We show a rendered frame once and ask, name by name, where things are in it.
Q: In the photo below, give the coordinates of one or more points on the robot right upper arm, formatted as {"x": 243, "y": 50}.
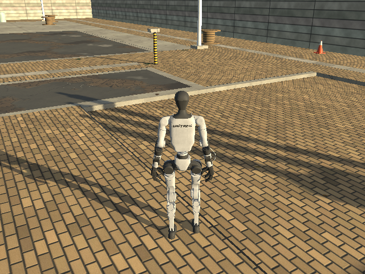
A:
{"x": 202, "y": 130}

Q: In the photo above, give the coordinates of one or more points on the right robot hand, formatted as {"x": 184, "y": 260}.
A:
{"x": 209, "y": 174}

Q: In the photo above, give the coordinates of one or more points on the robot torso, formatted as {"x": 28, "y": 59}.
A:
{"x": 182, "y": 132}

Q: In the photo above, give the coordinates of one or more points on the robot left forearm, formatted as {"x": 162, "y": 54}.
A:
{"x": 157, "y": 156}

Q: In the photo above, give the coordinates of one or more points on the robot left upper arm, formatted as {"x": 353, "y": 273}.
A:
{"x": 164, "y": 121}

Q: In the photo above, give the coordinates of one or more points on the robot head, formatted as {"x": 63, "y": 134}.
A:
{"x": 182, "y": 99}

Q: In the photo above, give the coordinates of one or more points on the left robot hand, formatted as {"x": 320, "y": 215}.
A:
{"x": 155, "y": 174}

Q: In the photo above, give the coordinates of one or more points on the robot right forearm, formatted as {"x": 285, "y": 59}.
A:
{"x": 207, "y": 155}

